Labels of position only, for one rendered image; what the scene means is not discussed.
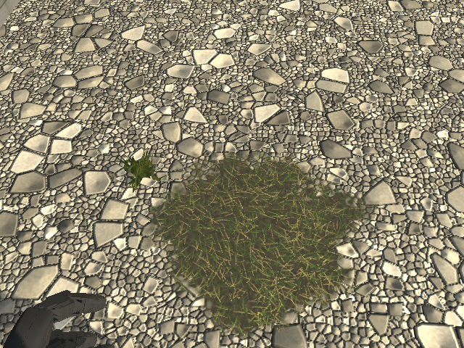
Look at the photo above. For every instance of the left robot hand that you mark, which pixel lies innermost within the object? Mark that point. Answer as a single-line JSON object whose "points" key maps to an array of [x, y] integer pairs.
{"points": [[33, 328]]}

